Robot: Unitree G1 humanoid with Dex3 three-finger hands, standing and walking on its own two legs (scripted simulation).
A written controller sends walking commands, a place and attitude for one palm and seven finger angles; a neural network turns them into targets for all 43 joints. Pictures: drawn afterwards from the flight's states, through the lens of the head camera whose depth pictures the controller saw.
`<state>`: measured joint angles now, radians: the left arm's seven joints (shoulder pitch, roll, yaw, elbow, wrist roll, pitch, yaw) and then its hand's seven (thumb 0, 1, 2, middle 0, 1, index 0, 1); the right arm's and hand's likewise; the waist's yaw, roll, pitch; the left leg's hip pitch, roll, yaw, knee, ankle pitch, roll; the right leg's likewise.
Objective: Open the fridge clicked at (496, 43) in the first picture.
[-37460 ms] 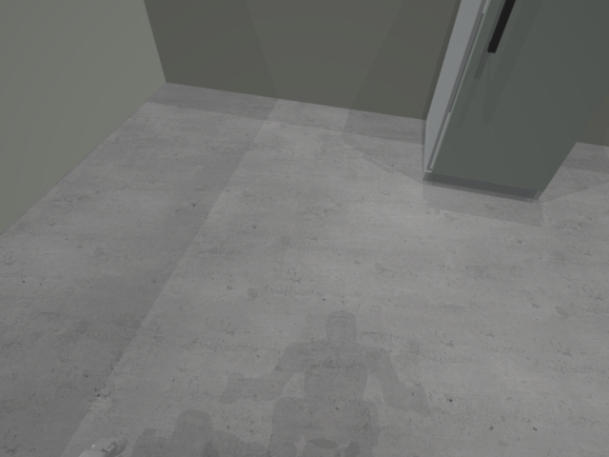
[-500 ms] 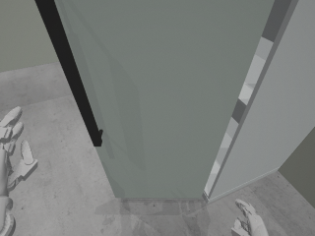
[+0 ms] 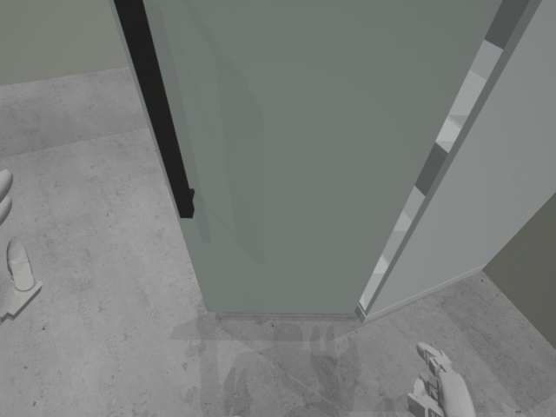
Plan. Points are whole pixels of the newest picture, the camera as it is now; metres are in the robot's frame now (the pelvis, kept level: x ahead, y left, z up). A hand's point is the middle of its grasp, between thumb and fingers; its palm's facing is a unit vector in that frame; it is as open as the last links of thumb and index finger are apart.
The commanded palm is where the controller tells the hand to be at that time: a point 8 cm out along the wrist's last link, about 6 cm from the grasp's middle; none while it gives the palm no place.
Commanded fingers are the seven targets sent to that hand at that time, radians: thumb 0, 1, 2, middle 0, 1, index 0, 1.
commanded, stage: step back with the hand held close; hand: left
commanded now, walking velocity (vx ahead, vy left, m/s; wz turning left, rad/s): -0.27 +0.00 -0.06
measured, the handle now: (162, 100) +0.51 +0.23 +0.19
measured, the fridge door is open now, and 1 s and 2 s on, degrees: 67 67 67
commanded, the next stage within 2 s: stop stepping back and stand still in 0.64 s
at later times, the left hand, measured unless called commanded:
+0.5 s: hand out of the picture +0.12 +0.26 +0.17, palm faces +0.42 -0.77 -0.48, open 7.4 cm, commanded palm +0.07 +0.29 +0.18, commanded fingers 0.00 0.90 0.90 -0.20 -0.30 -0.20 -0.30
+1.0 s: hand out of the picture +0.00 +0.26 +0.18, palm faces +0.41 -0.80 -0.44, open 7.4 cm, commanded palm -0.03 +0.29 +0.18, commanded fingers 0.00 0.90 0.90 -0.20 -0.30 -0.20 -0.30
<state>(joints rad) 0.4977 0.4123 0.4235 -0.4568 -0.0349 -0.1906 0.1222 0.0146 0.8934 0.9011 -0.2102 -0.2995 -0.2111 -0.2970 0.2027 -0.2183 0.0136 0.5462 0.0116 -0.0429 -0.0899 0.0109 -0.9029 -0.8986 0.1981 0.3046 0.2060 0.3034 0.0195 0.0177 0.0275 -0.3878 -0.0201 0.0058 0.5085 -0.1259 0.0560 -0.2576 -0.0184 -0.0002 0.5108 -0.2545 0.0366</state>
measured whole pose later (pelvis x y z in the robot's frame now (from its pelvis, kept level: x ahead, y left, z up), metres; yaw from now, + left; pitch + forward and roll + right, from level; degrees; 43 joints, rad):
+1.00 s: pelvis -0.19 +0.00 +0.00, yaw -3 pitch +1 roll -1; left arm 0.61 0.45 0.43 -0.59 -0.06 -0.17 0.14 0.01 0.89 0.90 -0.21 -0.30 -0.21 -0.30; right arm 0.24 -0.22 0.00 0.65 -0.02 -0.09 -0.06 0.01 -0.90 -0.90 0.20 0.30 0.21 0.30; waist 0.06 -0.05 -0.05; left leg -0.59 -0.01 0.03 0.85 -0.31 -0.02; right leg -0.18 0.03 -0.03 0.47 -0.30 -0.05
